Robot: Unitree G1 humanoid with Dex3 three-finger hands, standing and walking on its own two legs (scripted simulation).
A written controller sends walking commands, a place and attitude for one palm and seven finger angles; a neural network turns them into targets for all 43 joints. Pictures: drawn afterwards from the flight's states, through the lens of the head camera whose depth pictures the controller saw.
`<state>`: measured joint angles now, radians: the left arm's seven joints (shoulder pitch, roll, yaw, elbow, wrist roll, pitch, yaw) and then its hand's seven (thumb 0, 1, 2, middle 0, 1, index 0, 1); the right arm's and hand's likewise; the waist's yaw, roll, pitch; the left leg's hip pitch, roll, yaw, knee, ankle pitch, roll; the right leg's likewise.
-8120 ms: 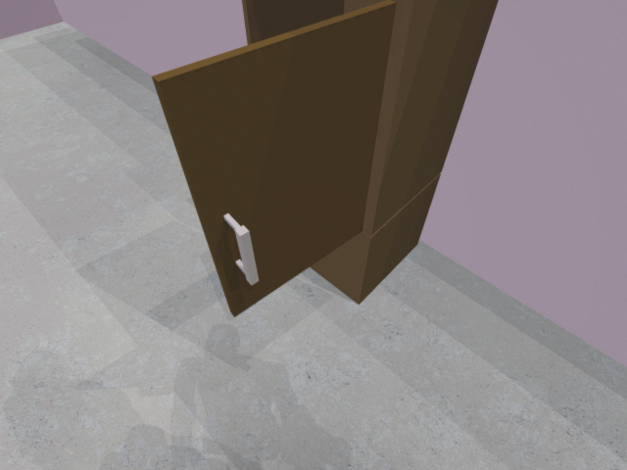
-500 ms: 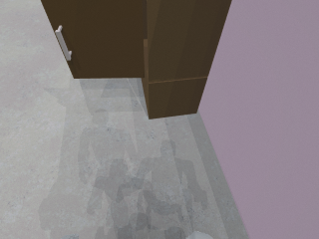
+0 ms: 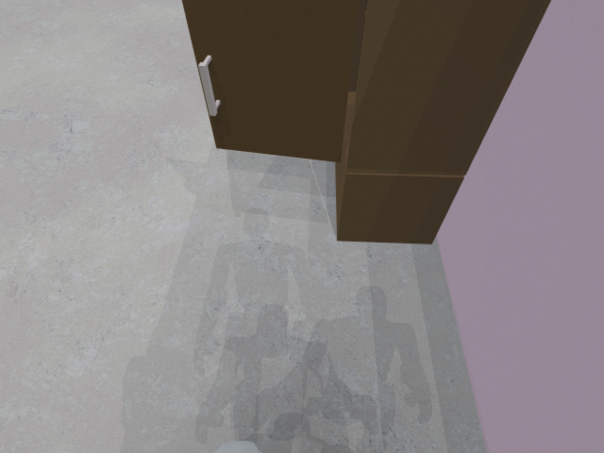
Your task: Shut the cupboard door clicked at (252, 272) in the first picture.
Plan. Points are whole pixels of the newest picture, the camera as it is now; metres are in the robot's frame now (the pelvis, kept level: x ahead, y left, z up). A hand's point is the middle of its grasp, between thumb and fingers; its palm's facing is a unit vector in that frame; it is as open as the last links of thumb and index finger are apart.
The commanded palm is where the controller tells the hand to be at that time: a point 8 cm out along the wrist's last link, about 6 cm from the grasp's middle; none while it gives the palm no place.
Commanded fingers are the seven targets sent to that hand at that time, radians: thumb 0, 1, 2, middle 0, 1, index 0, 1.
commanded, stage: take the last steps up to it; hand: left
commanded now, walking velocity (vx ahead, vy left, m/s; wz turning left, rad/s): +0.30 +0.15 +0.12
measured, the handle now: (210, 86) +1.01 +0.36 -0.10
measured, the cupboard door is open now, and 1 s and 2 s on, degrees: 83 83 83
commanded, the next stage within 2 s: come to a stop and stand still in 1.24 s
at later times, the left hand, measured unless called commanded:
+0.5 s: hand (170, 365) +0.26 +0.26 -0.17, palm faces +0.00 -0.98 -0.19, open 7.4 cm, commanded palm none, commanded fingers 0.00 0.90 0.90 -0.20 -0.30 -0.20 -0.30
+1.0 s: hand (174, 334) +0.31 +0.26 -0.16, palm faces +0.12 -0.97 -0.22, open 7.3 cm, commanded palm none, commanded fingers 0.00 0.90 0.90 -0.20 -0.30 -0.20 -0.30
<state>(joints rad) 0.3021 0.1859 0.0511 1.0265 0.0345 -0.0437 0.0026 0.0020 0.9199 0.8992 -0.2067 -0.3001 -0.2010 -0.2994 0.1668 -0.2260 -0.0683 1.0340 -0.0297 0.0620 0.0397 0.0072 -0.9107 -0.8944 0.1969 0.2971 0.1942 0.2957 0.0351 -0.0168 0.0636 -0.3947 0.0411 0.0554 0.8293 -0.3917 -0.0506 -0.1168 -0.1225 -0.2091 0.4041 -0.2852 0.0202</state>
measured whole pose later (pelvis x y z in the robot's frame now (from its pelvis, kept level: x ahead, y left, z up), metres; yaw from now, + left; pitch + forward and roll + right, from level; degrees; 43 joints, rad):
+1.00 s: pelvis +0.35 +0.09 +0.00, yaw +2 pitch +1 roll +1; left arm 0.35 0.15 0.04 1.11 0.03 -0.08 0.00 -0.01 0.93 0.90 -0.20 -0.30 -0.20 -0.30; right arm 0.14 -0.21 -0.06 1.04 -0.03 -0.01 0.03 0.01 -0.93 -0.89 0.20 0.30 0.19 0.30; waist 0.03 0.02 0.05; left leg -0.52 0.08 0.07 0.72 -0.17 -0.03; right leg -0.04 -0.04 -0.16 0.32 -0.30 -0.02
